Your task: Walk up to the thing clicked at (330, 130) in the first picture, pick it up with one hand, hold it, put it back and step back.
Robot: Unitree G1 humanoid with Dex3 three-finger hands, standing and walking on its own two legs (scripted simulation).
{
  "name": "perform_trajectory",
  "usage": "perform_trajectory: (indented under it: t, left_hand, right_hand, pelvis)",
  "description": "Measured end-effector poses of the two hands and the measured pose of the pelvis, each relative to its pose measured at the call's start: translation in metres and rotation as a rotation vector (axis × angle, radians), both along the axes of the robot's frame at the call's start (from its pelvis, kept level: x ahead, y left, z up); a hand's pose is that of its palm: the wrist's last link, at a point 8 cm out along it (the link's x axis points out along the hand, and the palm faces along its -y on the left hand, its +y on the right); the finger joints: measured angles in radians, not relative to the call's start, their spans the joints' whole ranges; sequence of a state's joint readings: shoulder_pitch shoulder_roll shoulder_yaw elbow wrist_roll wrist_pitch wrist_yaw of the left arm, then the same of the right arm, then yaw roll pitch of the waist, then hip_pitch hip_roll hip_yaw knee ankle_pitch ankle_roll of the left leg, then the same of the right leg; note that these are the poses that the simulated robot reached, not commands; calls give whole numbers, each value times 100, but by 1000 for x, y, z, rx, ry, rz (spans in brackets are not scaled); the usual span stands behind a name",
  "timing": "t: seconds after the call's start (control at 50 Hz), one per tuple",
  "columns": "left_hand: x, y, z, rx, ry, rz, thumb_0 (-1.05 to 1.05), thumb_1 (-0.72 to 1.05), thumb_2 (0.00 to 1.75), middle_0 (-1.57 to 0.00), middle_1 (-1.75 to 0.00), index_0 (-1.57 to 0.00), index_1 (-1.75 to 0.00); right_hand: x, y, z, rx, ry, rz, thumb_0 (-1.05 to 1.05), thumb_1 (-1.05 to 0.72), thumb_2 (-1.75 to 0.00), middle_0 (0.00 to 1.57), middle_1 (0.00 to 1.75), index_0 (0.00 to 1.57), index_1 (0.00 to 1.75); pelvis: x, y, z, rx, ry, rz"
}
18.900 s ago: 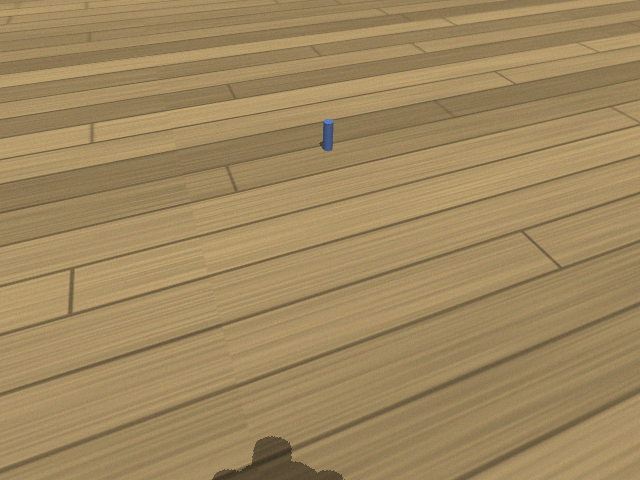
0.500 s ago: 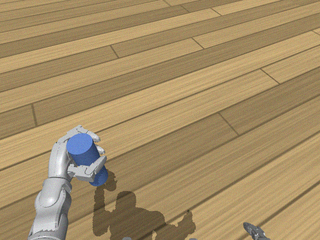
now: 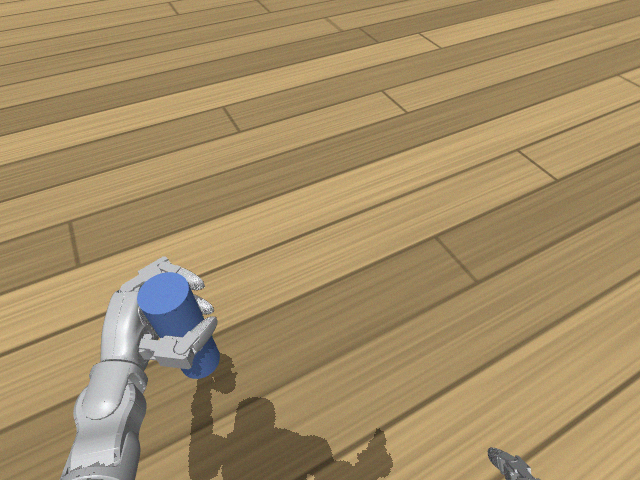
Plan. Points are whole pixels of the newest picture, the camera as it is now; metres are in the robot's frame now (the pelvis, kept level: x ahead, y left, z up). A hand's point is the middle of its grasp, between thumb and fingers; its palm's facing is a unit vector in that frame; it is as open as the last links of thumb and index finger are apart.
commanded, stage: hold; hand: left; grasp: from the side
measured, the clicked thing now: (184, 330) +0.32 +0.18 +0.01
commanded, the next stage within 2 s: none
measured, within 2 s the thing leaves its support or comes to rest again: neither
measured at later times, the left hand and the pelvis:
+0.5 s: hand (179, 320) +0.31 +0.17 +0.05, palm faces +0.01 -1.00 +0.00, open 7.7 cm; pelvis -0.01 +0.00 +0.01, yaw +0 degrees
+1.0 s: hand (180, 315) +0.32 +0.17 +0.05, palm faces +0.00 -1.00 +0.00, open 7.7 cm; pelvis -0.01 +0.00 +0.01, yaw +0 degrees
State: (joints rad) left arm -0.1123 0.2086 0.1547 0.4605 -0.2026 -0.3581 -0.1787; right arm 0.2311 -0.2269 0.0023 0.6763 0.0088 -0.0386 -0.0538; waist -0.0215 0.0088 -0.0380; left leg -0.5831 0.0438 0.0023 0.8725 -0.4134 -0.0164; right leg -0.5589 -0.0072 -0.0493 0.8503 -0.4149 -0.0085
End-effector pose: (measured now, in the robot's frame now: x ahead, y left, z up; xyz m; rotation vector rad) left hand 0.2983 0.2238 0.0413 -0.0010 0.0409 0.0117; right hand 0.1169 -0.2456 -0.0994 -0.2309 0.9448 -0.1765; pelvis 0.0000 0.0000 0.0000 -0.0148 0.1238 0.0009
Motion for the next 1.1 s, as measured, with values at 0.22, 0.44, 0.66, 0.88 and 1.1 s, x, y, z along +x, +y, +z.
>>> perform_trajectory:
  t: [0.22, 0.44, 0.66, 0.88, 1.1]
  left_hand:
    - [-6, 2, 9, -2, -14, 10, 0, -14, 116, -83, -116, -83, -119]
    - [-7, 4, 13, 6, -10, 3, 0, -14, 116, -83, -116, -83, -119]
    - [-7, 3, 11, -5, -14, 9, 0, -14, 116, -83, -116, -83, -119]
    - [-2, 6, 16, 5, -18, 5, 0, -14, 116, -83, -116, -83, -119]
    - [-3, 3, 12, -3, -18, 9, 0, -14, 116, -83, -117, -83, -119]
  right_hand:
    - [-2, 1, 6, -1, -17, 3, 1, -92, -90, 20, 30, 20, 30]
    - [-4, 3, 8, 6, -20, 5, 1, -91, -90, 20, 30, 20, 30]
    - [-8, 3, 10, 1, -14, 5, 1, -91, -90, 20, 30, 20, 30]
    - [-10, 4, 9, 3, -5, 2, 1, -91, -90, 20, 30, 20, 30]
    - [-12, 4, 9, 5, 2, -2, 1, -91, -90, 20, 30, 20, 30]
  pelvis:
    - [-3, 1, 4, 1, -26, 1]
    - [-6, 1, 7, 2, -38, 1]
    - [-7, 2, 8, 2, -41, -1]
    - [-6, 4, 9, 1, -43, 1]
    - [-6, 4, 9, 1, -41, -2]
